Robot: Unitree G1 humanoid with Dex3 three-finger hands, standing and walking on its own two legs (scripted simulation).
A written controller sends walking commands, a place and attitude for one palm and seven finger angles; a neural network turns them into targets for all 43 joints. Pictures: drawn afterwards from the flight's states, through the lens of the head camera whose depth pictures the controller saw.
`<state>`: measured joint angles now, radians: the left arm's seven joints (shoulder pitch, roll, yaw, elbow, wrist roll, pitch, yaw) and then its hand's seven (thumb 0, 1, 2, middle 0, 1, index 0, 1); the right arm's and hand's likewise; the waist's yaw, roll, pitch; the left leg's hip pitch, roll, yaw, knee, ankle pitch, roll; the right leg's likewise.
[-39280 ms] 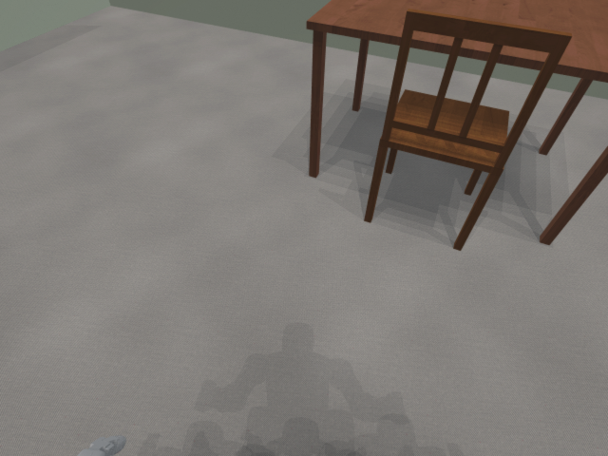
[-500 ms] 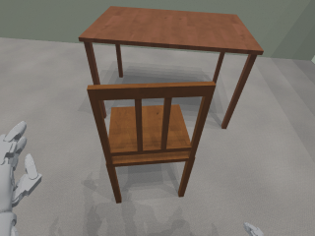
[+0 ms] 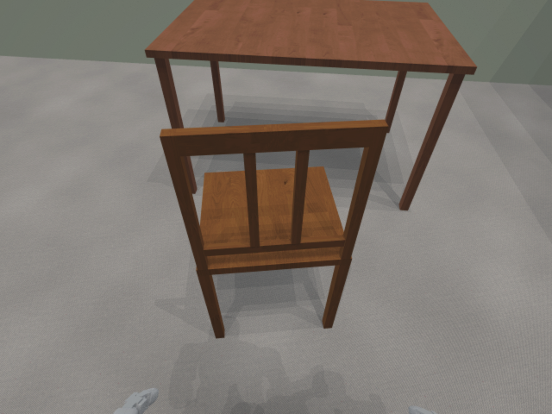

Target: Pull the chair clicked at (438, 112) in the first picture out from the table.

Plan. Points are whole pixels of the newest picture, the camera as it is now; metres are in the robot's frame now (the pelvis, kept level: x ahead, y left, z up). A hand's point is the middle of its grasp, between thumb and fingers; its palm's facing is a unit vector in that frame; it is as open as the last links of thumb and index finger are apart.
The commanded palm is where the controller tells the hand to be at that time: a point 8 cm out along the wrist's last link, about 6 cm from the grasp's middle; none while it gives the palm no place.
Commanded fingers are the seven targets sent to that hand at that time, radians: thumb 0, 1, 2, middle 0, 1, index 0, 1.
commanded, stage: let the arm hang, fingers relaxed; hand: left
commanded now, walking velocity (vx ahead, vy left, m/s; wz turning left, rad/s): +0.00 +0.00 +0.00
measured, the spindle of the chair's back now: (252, 203) +0.58 +0.07 -0.07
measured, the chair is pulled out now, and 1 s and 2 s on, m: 0.52 0.52 0.52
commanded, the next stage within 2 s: look to check the result in 0.90 s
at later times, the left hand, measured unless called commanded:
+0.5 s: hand out of the picture +0.00 +0.18 -0.15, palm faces -0.01 -0.97 -0.23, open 7.3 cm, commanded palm none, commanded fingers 0.00 0.90 0.90 -0.20 -0.30 -0.20 -0.30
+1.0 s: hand out of the picture +0.04 +0.13 -0.15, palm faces -0.03 -0.98 -0.20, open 7.3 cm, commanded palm none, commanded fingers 0.00 0.90 0.90 -0.20 -0.30 -0.20 -0.30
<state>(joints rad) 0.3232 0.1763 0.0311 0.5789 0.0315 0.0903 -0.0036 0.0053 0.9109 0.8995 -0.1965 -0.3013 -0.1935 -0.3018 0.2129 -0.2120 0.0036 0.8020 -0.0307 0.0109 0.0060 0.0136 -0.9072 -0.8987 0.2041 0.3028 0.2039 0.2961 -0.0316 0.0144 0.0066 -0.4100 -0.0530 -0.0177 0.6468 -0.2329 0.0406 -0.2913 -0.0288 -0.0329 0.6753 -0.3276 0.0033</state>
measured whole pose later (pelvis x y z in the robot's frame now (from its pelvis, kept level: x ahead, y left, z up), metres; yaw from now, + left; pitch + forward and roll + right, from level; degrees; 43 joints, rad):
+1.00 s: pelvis +0.03 -0.04 +0.02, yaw -1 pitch -1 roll +0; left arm 0.28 0.15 -0.03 1.05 0.00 0.00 0.03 0.01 0.92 0.90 -0.20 -0.30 -0.20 -0.30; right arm 0.31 -0.14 0.01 1.06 -0.01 0.00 -0.03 0.01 -0.91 -0.90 0.20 0.30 0.20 0.30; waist -0.01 0.02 0.07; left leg -0.22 0.00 -0.05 0.45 -0.20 -0.01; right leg -0.17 0.04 -0.03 0.44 -0.25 -0.05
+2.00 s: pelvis +0.04 -0.03 +0.02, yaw -2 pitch -1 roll +0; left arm 0.30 0.14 -0.02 1.07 0.00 0.00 0.03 0.01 0.92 0.90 -0.20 -0.30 -0.20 -0.30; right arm 0.31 -0.13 0.02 1.07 -0.01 -0.01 -0.04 0.01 -0.91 -0.90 0.20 0.30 0.20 0.30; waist -0.01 0.00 0.06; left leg -0.21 -0.01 -0.03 0.44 -0.22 0.00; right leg -0.15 0.03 -0.02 0.42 -0.26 -0.03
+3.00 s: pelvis +0.04 -0.02 +0.02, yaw -2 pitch -1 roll +0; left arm 0.31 0.14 -0.02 1.07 0.00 0.00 0.03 0.00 0.92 0.90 -0.20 -0.30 -0.20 -0.30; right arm 0.32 -0.12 0.02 1.07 -0.01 -0.01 -0.04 0.01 -0.91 -0.90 0.20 0.30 0.20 0.30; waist -0.01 -0.01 0.06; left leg -0.20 -0.02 -0.02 0.42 -0.22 0.02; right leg -0.15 0.01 0.00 0.42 -0.26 -0.02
